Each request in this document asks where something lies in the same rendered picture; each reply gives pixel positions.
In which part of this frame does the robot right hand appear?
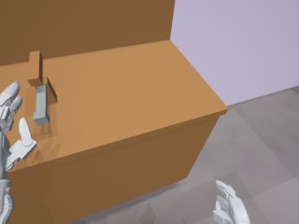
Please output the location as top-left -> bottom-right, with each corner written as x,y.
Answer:
213,180 -> 251,224

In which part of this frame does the tap lever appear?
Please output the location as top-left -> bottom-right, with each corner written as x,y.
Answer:
33,85 -> 50,126

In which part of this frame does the robot left hand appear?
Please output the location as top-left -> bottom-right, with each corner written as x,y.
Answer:
0,82 -> 36,180

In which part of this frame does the robot left forearm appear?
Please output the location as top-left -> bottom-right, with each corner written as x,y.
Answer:
0,179 -> 15,224

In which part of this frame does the counter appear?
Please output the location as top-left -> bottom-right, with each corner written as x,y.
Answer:
0,0 -> 229,224

